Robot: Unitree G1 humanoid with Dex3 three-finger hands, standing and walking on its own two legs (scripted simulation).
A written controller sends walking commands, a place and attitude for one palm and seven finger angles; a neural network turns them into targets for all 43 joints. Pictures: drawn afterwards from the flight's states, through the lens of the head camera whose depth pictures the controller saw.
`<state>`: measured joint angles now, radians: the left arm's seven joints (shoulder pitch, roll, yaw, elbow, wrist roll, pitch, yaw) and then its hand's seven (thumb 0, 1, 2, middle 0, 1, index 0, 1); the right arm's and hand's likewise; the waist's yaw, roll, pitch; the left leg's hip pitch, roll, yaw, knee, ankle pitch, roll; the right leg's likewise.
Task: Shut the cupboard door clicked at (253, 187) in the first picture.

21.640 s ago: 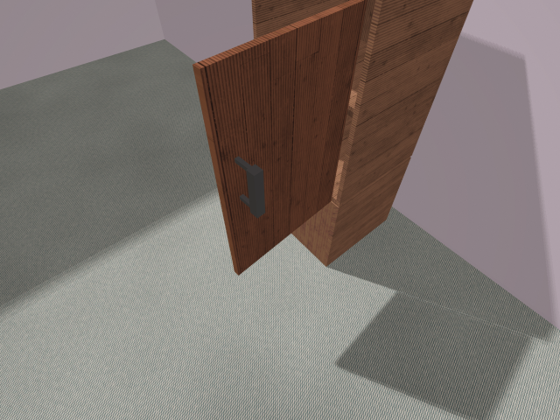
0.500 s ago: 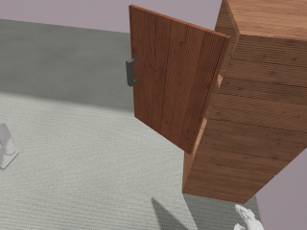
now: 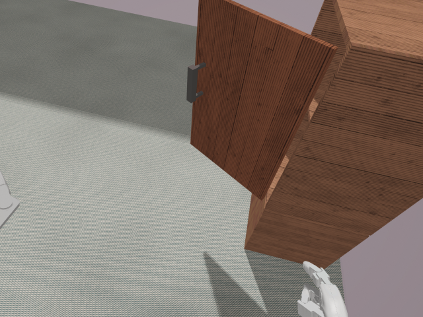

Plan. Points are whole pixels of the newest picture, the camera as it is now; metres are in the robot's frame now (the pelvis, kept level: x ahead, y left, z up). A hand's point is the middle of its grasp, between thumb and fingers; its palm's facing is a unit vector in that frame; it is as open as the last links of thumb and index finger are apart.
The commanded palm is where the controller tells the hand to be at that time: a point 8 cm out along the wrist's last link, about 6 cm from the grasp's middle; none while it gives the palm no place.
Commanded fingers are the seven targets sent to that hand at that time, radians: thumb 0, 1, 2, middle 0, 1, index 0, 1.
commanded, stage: step back with the hand held close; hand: left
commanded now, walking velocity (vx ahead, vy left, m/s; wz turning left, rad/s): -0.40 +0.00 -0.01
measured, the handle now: (196, 82) +0.79 +0.14 +0.00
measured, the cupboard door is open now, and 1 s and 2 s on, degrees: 59 59 59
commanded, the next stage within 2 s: stop stepping back and stand still in 0.10 s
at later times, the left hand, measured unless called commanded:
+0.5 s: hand out of the picture +0.07 +0.27 +0.16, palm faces +0.62 -0.74 -0.26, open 7.4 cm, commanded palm +0.00 +0.28 +0.18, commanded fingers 0.00 0.90 0.90 -0.20 -0.30 -0.20 -0.30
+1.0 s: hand out of the picture +0.02 +0.25 +0.14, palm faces +0.52 -0.77 -0.37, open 7.4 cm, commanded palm -0.03 +0.28 +0.18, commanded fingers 0.00 0.90 0.90 -0.20 -0.30 -0.20 -0.30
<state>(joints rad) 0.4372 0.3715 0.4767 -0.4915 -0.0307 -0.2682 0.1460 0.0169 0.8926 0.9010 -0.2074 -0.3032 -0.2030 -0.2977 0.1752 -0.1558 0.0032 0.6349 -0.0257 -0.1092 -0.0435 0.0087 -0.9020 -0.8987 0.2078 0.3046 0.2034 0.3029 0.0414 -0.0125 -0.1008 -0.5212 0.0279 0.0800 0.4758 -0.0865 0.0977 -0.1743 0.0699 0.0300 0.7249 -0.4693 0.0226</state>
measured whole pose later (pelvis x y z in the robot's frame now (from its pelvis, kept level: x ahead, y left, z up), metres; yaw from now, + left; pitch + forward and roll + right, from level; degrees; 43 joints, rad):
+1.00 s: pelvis -0.17 -0.02 +0.00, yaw +0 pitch -1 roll +2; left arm 0.49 0.30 0.34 -0.31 -0.02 -0.11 0.17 0.02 0.89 0.90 -0.21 -0.30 -0.20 -0.30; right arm 0.27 -0.22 0.02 0.68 -0.01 -0.03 -0.05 0.01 -0.90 -0.90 0.21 0.30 0.21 0.30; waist 0.04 -0.01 -0.07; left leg -0.44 0.03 0.05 0.98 -0.38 -0.01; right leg -0.23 0.00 -0.10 0.50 -0.26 -0.08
